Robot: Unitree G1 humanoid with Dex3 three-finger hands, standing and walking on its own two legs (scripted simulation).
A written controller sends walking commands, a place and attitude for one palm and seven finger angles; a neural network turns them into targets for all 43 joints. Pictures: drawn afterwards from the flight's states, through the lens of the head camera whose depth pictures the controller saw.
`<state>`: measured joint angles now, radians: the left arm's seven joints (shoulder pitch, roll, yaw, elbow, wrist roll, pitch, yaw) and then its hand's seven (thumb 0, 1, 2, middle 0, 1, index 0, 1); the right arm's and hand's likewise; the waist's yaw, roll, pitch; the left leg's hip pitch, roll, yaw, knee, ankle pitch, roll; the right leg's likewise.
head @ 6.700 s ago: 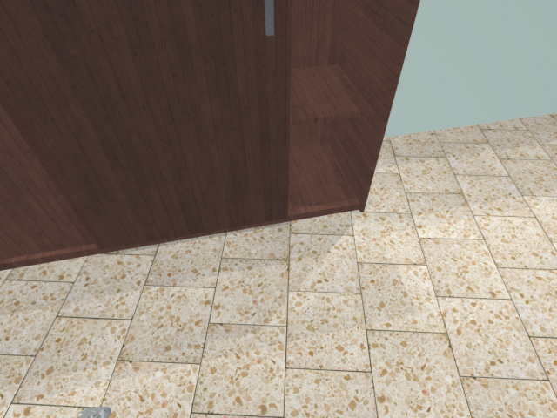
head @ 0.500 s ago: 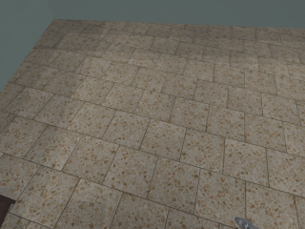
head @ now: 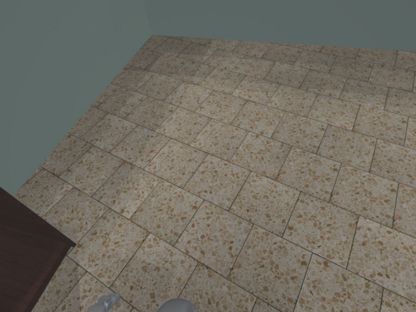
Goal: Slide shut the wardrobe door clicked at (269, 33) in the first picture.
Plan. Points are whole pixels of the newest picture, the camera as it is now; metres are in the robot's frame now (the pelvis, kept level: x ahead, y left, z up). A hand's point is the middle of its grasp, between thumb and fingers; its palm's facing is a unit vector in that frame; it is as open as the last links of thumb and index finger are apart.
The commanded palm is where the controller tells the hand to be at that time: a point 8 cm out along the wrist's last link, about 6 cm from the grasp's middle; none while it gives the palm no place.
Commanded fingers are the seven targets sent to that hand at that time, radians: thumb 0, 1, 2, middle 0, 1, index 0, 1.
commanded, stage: turn to face it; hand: left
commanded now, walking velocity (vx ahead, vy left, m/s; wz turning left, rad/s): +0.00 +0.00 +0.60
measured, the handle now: out of the picture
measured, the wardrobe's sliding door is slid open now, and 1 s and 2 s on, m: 0.37 0.37 0.37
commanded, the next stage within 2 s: take the last steps up to it in 1.92 s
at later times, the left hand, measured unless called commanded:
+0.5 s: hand out of the picture -0.02 +0.27 -0.17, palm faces +0.34 -0.90 -0.27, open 7.4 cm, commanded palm none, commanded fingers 0.00 0.90 0.90 -0.20 -0.30 -0.20 -0.30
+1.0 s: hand out of the picture -0.03 +0.20 -0.13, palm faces +0.56 -0.78 -0.29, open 7.3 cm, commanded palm none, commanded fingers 0.00 0.90 0.90 -0.20 -0.30 -0.20 -0.30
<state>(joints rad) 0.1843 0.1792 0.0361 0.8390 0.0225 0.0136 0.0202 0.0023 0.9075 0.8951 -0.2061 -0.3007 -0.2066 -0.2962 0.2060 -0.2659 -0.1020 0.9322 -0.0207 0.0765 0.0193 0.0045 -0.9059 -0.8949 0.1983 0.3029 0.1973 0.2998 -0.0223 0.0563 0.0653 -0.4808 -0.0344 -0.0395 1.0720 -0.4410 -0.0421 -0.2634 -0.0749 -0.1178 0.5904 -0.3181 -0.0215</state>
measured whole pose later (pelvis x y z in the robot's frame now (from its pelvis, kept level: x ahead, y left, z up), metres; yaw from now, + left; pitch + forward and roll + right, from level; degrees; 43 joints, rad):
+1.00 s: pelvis +0.00 -0.01 +0.01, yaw +35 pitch -2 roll +3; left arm 0.21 0.18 0.03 0.86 0.03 0.02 0.02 0.00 0.90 0.90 -0.21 -0.30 -0.21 -0.30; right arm 0.21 -0.26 -0.10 0.94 -0.02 0.09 0.03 0.00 -0.91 -0.90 0.20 0.30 0.19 0.30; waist -0.03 0.02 0.06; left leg -0.48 0.01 0.01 1.09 -0.40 -0.07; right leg -0.20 -0.11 -0.16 0.52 -0.28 -0.01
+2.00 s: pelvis -0.02 -0.02 +0.00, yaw +67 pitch -1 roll +1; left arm 0.28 0.21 0.05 0.94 0.03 0.02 0.02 0.00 0.90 0.89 -0.21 -0.30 -0.21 -0.30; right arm 0.16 -0.24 -0.06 0.96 -0.01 0.06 0.01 0.00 -0.91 -0.90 0.19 0.30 0.19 0.30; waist 0.03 -0.02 0.07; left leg -0.26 0.01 0.06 0.62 -0.35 -0.04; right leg -0.24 -0.14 -0.20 0.58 -0.30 0.02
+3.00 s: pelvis +0.02 +0.21 -0.01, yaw +71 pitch -1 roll +1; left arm 0.41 0.14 0.05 1.15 0.02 -0.01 0.01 0.01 0.91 0.90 -0.20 -0.30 -0.20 -0.30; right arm 0.17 -0.13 -0.05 1.01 -0.02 -0.08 -0.01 -0.01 -0.92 -0.89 0.20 0.30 0.20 0.30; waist 0.04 -0.04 0.05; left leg -0.30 0.03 0.17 0.58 -0.26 0.04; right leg -0.34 -0.09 -0.05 1.14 -0.42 -0.03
